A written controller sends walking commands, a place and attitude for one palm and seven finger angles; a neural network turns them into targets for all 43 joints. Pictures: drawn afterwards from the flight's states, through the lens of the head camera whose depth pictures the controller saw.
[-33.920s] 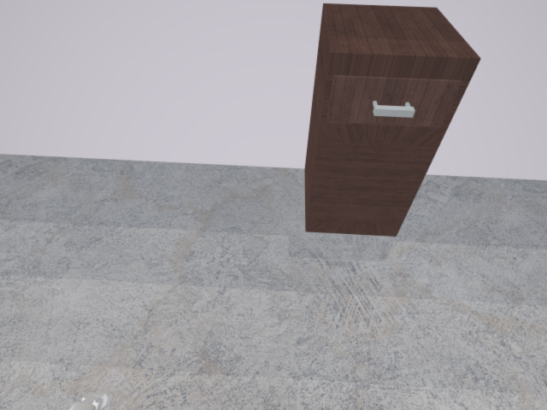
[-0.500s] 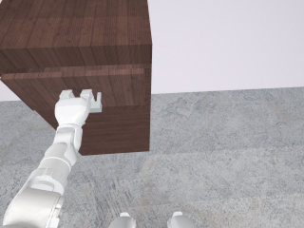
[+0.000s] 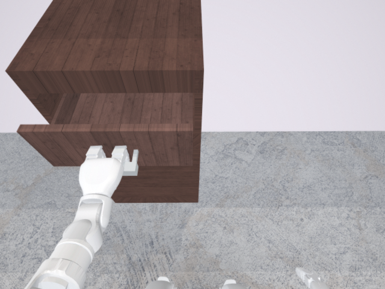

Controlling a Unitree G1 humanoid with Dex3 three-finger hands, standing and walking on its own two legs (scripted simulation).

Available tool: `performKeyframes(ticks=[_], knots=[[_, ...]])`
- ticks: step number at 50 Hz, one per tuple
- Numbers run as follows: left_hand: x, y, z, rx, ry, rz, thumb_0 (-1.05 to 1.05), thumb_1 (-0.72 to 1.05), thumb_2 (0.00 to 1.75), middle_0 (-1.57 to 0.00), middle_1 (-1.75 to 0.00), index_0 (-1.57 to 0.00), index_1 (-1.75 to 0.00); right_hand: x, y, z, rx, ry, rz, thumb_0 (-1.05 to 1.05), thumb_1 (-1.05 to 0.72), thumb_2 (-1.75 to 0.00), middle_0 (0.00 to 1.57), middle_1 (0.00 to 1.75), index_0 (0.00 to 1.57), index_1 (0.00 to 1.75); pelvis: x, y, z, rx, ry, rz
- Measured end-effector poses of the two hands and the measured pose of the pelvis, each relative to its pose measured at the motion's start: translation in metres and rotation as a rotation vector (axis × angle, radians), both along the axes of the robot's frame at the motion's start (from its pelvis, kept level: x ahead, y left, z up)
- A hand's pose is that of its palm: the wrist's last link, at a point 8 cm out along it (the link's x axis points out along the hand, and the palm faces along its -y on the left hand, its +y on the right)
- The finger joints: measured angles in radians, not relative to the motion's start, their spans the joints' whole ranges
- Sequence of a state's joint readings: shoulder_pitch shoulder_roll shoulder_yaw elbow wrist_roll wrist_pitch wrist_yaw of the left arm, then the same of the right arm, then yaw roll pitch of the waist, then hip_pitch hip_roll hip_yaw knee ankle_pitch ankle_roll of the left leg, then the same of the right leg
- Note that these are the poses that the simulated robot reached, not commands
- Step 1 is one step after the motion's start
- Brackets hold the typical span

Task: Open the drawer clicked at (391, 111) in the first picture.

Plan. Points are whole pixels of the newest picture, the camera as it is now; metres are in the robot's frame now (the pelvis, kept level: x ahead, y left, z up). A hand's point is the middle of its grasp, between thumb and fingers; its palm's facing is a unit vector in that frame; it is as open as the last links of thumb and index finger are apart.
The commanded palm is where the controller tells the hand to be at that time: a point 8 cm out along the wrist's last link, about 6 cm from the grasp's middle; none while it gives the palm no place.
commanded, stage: pull the drawer open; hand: left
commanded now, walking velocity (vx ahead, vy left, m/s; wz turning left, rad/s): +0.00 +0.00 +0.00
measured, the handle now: (112, 161) +0.40 +0.21 -0.02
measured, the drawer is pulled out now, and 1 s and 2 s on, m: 0.11 0.22 0.30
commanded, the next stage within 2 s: open the thumb to release the handle in 1.78 s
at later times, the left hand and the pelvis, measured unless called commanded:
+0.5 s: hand (105, 209) +0.29 +0.21 -0.05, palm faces -0.01 -0.04 -1.00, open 5.6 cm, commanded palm +0.26 +0.21 +0.01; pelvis -0.01 -0.01 +0.00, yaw -1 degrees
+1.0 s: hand (101, 233) +0.24 +0.21 -0.04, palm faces -0.02 -0.05 -1.00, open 5.6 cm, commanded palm +0.20 +0.21 +0.01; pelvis -0.01 -0.01 +0.00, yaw +0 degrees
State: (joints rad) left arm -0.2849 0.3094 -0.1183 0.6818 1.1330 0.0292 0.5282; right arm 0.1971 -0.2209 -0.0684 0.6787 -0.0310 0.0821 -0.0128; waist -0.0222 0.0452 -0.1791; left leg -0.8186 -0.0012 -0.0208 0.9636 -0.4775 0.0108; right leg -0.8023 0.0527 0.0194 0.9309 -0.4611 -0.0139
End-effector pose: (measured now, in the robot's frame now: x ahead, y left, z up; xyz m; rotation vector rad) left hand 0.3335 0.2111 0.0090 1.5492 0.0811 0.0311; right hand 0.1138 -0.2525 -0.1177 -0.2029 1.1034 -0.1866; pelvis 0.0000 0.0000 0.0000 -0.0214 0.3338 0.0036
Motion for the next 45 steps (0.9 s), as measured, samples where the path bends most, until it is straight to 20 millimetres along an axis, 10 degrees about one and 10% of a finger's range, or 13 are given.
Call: performKeyframes(ticks=[19, 45], knots=[[-0.047, -0.001, 0.0, -0.02, -0.007, 0.007, 0.02, 0.71, 0.83, -0.33, -1.36, -0.42, -1.35, -0.005, -0.005, 0.002, 0.004, -0.059, -0.006, 0.01, -0.9, -0.89, 0.2, 0.3, 0.2, 0.3, -0.008, -0.005, -0.001, 0.014, -0.036, -0.015], [-0.103, -0.005, 0.0, -0.02, -0.014, 0.032, 0.03, 0.7, 0.83, -0.33, -1.35, -0.42, -1.34, 0.037, 0.01, 0.01, 0.033, -0.197, 0.082, 0.01, -0.9, -0.89, 0.2, 0.3, 0.2, 0.3, -0.016, -0.008, -0.003, 0.02, -0.071, -0.007]])
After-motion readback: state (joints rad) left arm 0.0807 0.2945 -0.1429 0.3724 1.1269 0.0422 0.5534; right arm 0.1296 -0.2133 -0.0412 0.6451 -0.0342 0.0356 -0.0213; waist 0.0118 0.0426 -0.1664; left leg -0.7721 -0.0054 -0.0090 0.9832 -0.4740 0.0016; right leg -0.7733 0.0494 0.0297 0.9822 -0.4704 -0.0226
